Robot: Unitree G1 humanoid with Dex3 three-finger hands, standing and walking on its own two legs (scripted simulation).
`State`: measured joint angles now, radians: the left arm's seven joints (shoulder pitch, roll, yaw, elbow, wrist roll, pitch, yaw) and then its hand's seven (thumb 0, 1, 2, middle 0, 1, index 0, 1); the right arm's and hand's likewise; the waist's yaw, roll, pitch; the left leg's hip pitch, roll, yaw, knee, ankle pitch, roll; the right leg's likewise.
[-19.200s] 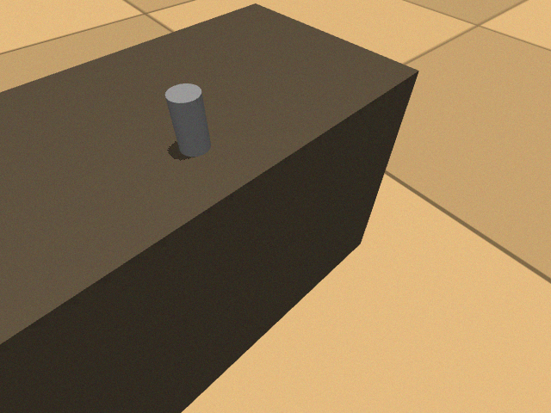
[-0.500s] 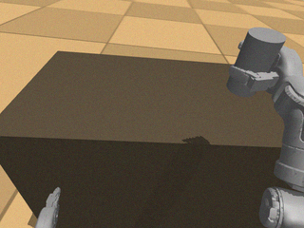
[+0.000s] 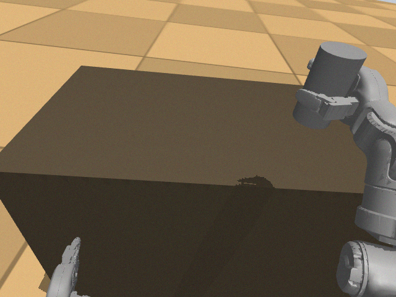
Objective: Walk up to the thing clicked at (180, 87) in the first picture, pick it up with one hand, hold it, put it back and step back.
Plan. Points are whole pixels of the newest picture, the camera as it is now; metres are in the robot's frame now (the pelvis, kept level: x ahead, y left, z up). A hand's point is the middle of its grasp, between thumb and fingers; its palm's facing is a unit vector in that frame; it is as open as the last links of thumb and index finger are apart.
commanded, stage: crouch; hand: right
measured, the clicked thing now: (325, 87) +0.35 -0.17 +0.32
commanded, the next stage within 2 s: lower in 1.46 s
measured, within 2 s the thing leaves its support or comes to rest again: neither
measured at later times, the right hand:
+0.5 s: hand (302, 102) +0.44 -0.19 +0.25, palm faces +0.19 +0.98 +0.02, open 9.2 cm
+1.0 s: hand (297, 107) +0.49 -0.21 +0.21, palm faces +0.20 +0.98 +0.01, open 9.2 cm
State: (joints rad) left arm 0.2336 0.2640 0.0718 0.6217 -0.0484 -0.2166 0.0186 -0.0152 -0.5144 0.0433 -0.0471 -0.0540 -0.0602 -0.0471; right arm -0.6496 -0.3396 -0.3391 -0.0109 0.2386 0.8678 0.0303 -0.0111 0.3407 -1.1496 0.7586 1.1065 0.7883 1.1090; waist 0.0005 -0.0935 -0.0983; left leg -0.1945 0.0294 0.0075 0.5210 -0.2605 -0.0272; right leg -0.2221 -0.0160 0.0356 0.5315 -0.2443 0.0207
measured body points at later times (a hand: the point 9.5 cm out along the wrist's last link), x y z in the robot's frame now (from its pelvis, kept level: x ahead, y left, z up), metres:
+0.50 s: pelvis -0.01 +0.00 +0.00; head -0.03 +0.01 +0.44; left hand +0.13 +0.27 -0.07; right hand +0.42 -0.24 +0.25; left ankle +0.02 +0.14 -0.73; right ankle +0.03 -0.13 -0.73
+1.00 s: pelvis +0.01 +0.00 +0.00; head +0.03 +0.00 +0.45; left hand +0.15 +0.27 -0.07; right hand +0.47 -0.26 +0.21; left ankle +0.02 +0.14 -0.73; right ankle +0.03 -0.13 -0.73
